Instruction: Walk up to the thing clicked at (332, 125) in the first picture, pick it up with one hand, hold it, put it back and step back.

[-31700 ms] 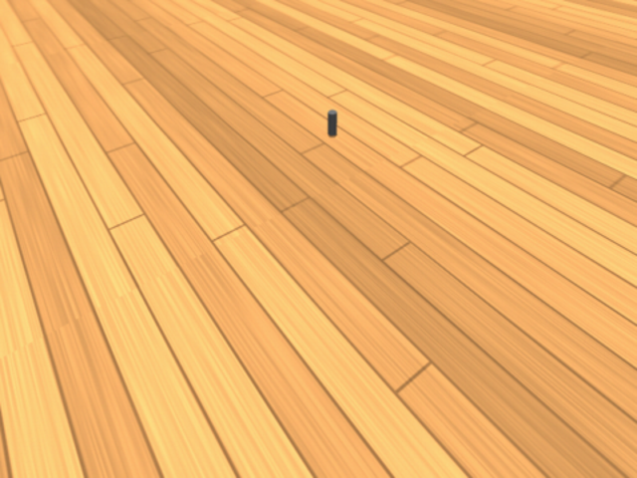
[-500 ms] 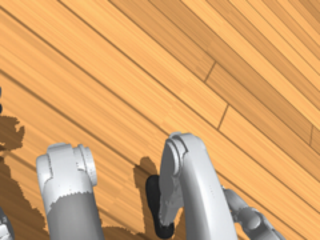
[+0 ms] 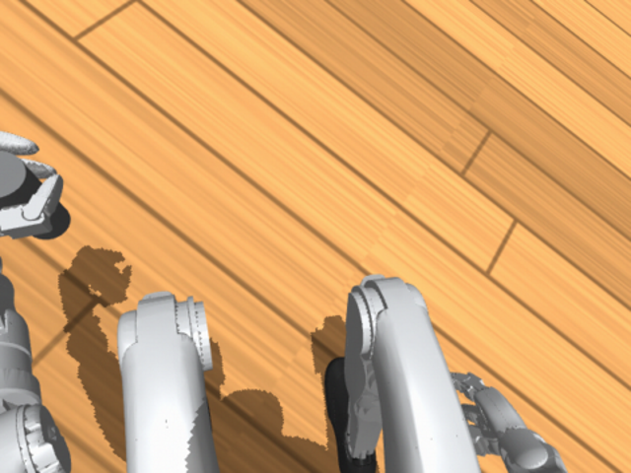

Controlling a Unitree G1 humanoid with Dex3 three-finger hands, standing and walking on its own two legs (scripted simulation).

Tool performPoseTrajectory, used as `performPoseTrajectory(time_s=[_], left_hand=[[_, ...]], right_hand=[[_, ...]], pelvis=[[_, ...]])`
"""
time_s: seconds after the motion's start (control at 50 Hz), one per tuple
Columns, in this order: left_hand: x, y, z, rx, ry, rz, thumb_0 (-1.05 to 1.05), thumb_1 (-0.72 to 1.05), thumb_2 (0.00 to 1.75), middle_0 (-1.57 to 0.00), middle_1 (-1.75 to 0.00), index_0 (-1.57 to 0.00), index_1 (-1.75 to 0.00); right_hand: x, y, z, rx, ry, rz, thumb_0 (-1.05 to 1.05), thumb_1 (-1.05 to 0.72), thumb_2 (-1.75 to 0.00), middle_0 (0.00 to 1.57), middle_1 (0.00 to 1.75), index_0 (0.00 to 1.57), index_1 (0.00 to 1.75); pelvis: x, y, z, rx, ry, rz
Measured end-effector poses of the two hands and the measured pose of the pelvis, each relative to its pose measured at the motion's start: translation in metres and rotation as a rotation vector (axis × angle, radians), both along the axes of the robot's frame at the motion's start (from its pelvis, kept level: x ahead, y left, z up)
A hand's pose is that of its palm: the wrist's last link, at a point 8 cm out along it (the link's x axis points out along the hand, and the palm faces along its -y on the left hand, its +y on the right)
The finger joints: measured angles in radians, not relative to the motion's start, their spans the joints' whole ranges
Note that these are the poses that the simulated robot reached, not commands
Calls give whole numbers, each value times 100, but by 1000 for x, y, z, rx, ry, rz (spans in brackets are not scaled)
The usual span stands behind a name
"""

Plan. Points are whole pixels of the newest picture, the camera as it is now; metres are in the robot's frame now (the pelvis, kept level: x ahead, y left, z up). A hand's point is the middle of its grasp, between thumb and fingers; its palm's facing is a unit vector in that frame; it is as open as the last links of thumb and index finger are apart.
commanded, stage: settle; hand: left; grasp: from the side
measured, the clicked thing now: (25, 201) +0.43 +0.33 -0.08
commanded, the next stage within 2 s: lift in 0.78 s
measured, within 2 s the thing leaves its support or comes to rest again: neither
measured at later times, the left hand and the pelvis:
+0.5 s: hand (15, 167) +0.43 +0.31 +0.00, palm faces +0.30 -0.95 -0.07, open 6.8 cm; pelvis +0.00 +0.00 +0.02, yaw +2 degrees
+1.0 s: hand (17, 148) +0.44 +0.30 +0.02, palm faces +0.31 -0.95 -0.08, open 6.8 cm; pelvis +0.00 -0.01 +0.04, yaw +3 degrees
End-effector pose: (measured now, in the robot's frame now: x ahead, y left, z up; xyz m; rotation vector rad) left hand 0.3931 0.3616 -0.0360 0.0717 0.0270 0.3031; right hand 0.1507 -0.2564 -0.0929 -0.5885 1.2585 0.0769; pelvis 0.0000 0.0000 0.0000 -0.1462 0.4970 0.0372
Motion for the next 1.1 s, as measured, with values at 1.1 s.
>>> performPoseTrajectory(time_s=[1.1], left_hand=[[13, -23, 70, -6, 2, -2, 3, 1, 107, -89, -107, -91, -107]], right_hand=[[-24, -7, 27, 39, 6, -133, 1, -89, -89, 20, 30, 20, 30]], pelvis=[[1, -5, 44, 51, 58, 28]])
